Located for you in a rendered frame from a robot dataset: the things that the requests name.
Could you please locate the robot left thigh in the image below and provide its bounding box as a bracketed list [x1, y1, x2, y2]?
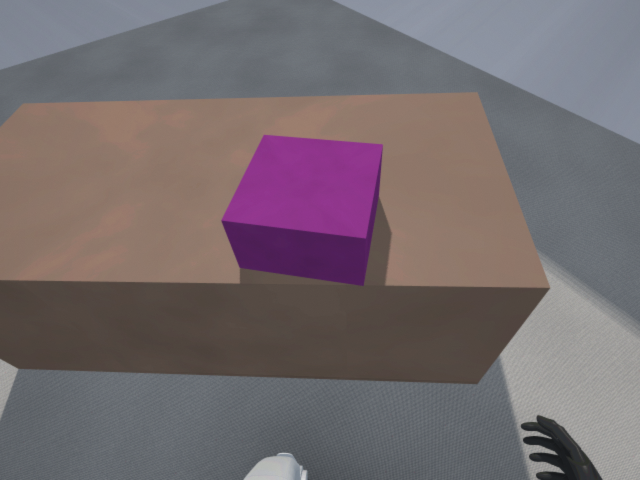
[244, 456, 308, 480]

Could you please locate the pedestal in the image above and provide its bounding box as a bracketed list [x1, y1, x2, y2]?
[0, 92, 550, 384]

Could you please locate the right robot hand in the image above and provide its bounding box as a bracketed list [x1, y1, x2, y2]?
[521, 415, 602, 480]

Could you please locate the robot left shin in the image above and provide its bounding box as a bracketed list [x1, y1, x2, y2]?
[277, 453, 297, 462]

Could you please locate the carton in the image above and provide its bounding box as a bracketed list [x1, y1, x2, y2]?
[221, 135, 383, 286]

